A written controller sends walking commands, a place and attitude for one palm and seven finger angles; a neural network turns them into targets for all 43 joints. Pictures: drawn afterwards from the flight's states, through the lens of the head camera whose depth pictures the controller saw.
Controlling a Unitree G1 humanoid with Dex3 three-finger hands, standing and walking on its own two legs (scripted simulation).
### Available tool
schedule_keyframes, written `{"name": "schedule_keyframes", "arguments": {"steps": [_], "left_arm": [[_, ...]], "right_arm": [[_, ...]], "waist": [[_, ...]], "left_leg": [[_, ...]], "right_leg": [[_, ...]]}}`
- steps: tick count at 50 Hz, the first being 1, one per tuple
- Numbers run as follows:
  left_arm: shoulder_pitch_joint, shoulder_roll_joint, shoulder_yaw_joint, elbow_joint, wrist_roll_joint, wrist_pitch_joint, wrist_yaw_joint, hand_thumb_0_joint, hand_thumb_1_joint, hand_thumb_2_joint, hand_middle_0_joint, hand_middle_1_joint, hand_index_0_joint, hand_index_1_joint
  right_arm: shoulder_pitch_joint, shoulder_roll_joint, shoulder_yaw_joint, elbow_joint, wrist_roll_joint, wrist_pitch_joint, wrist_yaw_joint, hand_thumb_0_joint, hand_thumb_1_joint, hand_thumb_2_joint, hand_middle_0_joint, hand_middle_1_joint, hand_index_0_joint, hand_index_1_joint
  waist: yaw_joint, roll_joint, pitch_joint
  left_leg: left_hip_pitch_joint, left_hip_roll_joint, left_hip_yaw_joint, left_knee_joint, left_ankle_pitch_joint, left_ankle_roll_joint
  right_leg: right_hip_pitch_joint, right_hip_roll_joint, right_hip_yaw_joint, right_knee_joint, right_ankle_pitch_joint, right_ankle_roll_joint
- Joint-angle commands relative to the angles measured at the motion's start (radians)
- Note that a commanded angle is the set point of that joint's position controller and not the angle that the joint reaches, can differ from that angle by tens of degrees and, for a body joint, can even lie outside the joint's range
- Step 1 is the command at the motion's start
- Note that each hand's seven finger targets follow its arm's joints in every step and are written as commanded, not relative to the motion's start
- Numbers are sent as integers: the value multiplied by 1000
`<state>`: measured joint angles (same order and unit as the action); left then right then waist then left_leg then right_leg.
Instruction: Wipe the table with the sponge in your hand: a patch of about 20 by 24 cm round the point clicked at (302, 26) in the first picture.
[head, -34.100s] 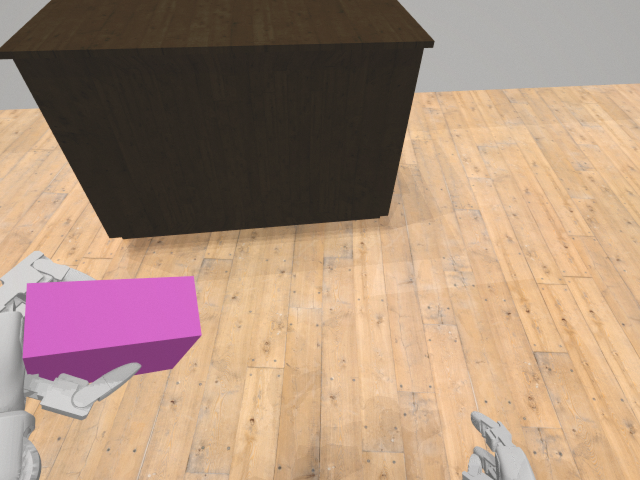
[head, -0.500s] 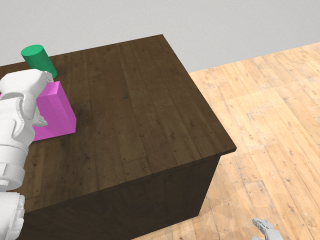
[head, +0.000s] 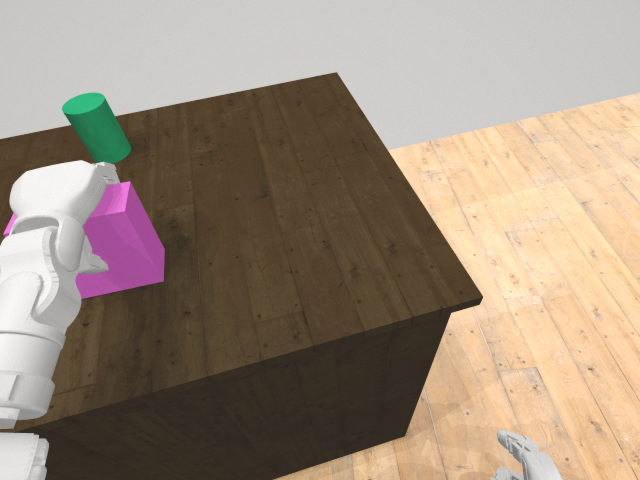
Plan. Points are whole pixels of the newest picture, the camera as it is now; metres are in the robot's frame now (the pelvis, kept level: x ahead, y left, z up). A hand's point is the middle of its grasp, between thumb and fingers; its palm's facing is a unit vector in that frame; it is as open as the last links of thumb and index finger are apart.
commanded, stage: wipe back along the first lane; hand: left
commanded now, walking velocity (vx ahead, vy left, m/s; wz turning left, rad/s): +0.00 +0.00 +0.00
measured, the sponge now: (104, 255) +0.35 +0.33 +0.09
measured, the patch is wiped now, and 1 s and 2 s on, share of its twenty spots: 1.00 1.00 1.00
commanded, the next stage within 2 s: lift the sponge slowly off the table in 1.22 s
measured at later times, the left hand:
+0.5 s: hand (79, 255) +0.31 +0.31 +0.14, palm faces +0.03 +0.00 -1.00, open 10.2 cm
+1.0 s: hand (70, 290) +0.27 +0.30 +0.14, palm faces +0.09 -0.01 -1.00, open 10.2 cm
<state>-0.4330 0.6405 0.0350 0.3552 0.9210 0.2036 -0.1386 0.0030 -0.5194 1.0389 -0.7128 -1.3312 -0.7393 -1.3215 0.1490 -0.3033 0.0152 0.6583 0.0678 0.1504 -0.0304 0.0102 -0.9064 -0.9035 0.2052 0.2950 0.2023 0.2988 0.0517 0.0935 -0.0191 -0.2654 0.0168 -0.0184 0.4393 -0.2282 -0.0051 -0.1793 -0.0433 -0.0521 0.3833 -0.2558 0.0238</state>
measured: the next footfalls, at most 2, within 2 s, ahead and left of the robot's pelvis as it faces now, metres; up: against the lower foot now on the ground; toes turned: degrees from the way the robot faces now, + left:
none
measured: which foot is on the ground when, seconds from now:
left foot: down 0.00-1.00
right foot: down 0.00-1.00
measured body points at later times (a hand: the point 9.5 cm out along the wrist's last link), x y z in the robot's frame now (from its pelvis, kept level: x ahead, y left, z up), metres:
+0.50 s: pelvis -0.01 -0.01 +0.00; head +0.00 -0.05 +0.45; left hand +0.31 +0.31 +0.20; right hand +0.19 -0.25 -0.11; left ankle +0.00 +0.12 -0.74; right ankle -0.04 -0.14 -0.74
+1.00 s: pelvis -0.01 -0.01 -0.01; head -0.01 -0.05 +0.44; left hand +0.26 +0.29 +0.20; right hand +0.21 -0.23 -0.10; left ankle +0.00 +0.12 -0.74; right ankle -0.04 -0.14 -0.74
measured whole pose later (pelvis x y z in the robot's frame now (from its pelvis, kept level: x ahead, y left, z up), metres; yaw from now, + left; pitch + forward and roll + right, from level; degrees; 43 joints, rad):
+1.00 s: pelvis -0.01 -0.01 -0.01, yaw -1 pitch +1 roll +0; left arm 0.00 0.60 0.05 -0.15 0.86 0.36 -0.09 0.00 -0.51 1.04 -0.69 -1.35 -0.72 -1.34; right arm 0.10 -0.30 0.03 0.60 0.07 0.12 -0.02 0.01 -0.91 -0.90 0.20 0.29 0.20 0.30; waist 0.09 0.12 -0.04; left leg -0.26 0.03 -0.01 0.51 -0.27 -0.02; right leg -0.19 -0.04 -0.04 0.48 -0.30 0.02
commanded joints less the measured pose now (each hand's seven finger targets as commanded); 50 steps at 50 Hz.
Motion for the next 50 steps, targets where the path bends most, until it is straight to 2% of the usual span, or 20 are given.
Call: {"name": "schedule_keyframes", "arguments": {"steps": [1, 4, 5, 7, 10, 11, 14, 15, 18, 25, 27, 28, 30, 37, 39, 40, 42, 45, 49, 50], "left_arm": [[-218, 260, 74, -130, 6, 15, -2, 0, 100, 1300, -1200, -1600, -1200, -1600], [-188, 271, 82, -125, 6, 24, -5, 0, 100, 1300, -1200, -1600, -1200, -1600], [-199, 271, 85, -140, 2, 24, -11, 0, 100, 1300, -1200, -1600, -1200, -1600], [-169, 241, 60, -146, 5, 25, -14, 0, 100, 1300, -1200, -1600, -1200, -1600], [-108, 241, 81, -203, -8, 25, -16, 0, 100, 1300, -1200, -1600, -1200, -1600], [-75, 201, 49, -218, -9, 25, -16, 0, 100, 1300, -1200, -1600, -1200, -1600], [-22, 213, 69, -225, -21, 39, -12, 0, 100, 1300, -1200, -1600, -1200, -1600], [-16, 223, 88, -244, -28, 42, -13, 0, 100, 1300, -1200, -1600, -1200, -1600], [14, 188, 49, -237, -25, 63, -9, 0, 100, 1300, -1200, -1600, -1200, -1600], [107, 174, 58, -280, -38, 85, -17, 0, 100, 1300, -1200, -1600, -1200, -1600], [127, 180, 59, -269, -38, 90, -17, 0, 100, 1300, -1200, -1600, -1200, -1600], [145, 157, 44, -290, -42, 91, -19, 0, 100, 1300, -1200, -1600, -1200, -1600], [159, 180, 75, -344, -52, 92, -21, 0, 100, 1300, -1200, -1600, -1200, -1600], [333, 116, 59, -456, -78, 110, -3, 0, 100, 1300, -1200, -1600, -1200, -1600], [308, 127, 61, -466, -70, 125, 6, 0, 100, 1300, -1200, -1600, -1200, -1600], [323, 106, 56, -502, -76, 132, 4, 0, 100, 1300, -1200, -1600, -1200, -1600], [372, 123, 70, -497, -79, 145, 13, 0, 100, 1300, -1200, -1600, -1200, -1600], [351, 120, 69, -544, -78, 162, 11, 0, 100, 1300, -1200, -1600, -1200, -1600], [427, 117, 68, -566, -85, 171, 15, 0, 100, 1300, -1200, -1600, -1200, -1600], [441, 104, 70, -603, -84, 175, 12, 0, 100, 1300, -1200, -1600, -1200, -1600]], "right_arm": [[-115, -132, -43, -149, 1, -45, -14, 0, -900, -900, 200, 300, 200, 300], [-116, -134, -45, -151, 1, -43, -15, 0, -900, -900, 200, 300, 200, 300], [-136, -131, -36, -163, 6, -47, -13, 0, -900, -900, 200, 300, 200, 300], [-121, -133, -41, -157, 2, -45, -12, 0, -900, -900, 200, 300, 200, 300], [-154, -124, -39, -181, 5, -49, -6, 0, -900, -900, 200, 300, 200, 300], [-141, -123, -41, -179, 1, -48, -7, 0, -900, -900, 200, 300, 200, 300], [-147, -128, -41, -177, 0, -43, -7, 0, -900, -900, 200, 300, 200, 300], [-168, -123, -36, -190, 4, -48, -6, 0, -900, -900, 200, 300, 200, 300], [-158, -127, -38, -180, 3, -45, -10, 0, -900, -900, 200, 300, 200, 300], [-188, -118, -29, -201, 6, -57, -7, 0, -900, -900, 200, 300, 200, 300], [-165, -125, -34, -189, 3, -55, -9, 0, -900, -900, 200, 300, 200, 300], [-168, -122, -35, -195, 3, -55, -8, 0, -900, -900, 200, 300, 200, 300], [-197, -116, -28, -215, 3, -62, -7, 0, -900, -900, 200, 300, 200, 300], [-181, -109, -33, -224, -1, -69, 3, 0, -900, -900, 200, 300, 200, 300], [-184, -113, -33, -219, -2, -69, 0, 0, -900, -900, 200, 300, 200, 300], [-224, -102, -25, -237, 3, -77, 2, 0, -900, -900, 200, 300, 200, 300], [-192, -109, -32, -222, -1, -77, -1, 0, -900, -900, 200, 300, 200, 300], [-233, -101, -22, -236, 3, -81, -1, 0, -900, -900, 200, 300, 200, 300], [-208, -104, -25, -229, -3, -78, -3, 0, -900, -900, 200, 300, 200, 300], [-249, -95, -19, -243, 0, -84, -1, 0, -900, -900, 200, 300, 200, 300]], "waist": [[3, -65, -256], [5, -77, -234], [11, -58, -230], [3, -65, -226], [22, -52, -232], [15, -58, -237], [16, -93, -195], [27, -84, -198], [15, -93, -167], [30, -92, -173], [23, -112, -160], [25, -109, -164], [40, -109, -186], [45, -116, -162], [40, -121, -147], [51, -113, -148], [50, -129, -151], [53, -114, -148], [57, -122, -147], [63, -106, -154]], "left_leg": [[148, -51, 22, -16, 329, 54], [136, -52, 21, -17, 299, 54], [128, -51, 16, -22, 302, 52], [135, -50, 21, -18, 294, 52], [130, -52, 16, -10, 313, 53], [139, -52, 23, -5, 310, 54], [111, -50, 25, -7, 274, 51], [103, -50, 20, -9, 279, 51], [97, -51, 27, -8, 245, 49], [84, -50, 23, 5, 251, 50], [81, -48, 27, 11, 246, 48], [83, -52, 28, 16, 249, 49], [83, -51, 21, 18, 256, 51], [72, -45, 23, 29, 274, 47], [66, -44, 23, 26, 254, 44], [68, -42, 19, 23, 255, 45], [70, -44, 23, 32, 260, 46], [67, -42, 20, 27, 248, 43], [63, -43, 23, 33, 243, 42], [70, -42, 20, 35, 251, 42]], "right_leg": [[69, 81, -20, -14, 315, -82], [62, 80, -19, -20, 296, -79], [61, 81, -13, -20, 294, -85], [54, 81, -21, -17, 287, -80], [68, 82, -13, -8, 309, -85], [67, 82, -19, -3, 306, -79], [57, 80, -16, -7, 296, -71], [61, 81, -10, -5, 296, -77], [40, 80, -16, -9, 265, -69], [51, 82, -3, 8, 287, -72], [43, 79, -12, 12, 285, -64], [45, 79, -9, 15, 293, -63], [57, 80, 0, 22, 303, -68], [48, 79, -14, 40, 318, -57], [37, 80, -12, 38, 293, -58], [36, 85, -4, 36, 289, -63], [43, 79, -8, 44, 301, -57], [37, 86, 5, 42, 284, -63], [41, 78, -5, 50, 280, -54], [40, 86, 8, 51, 288, -61]]}}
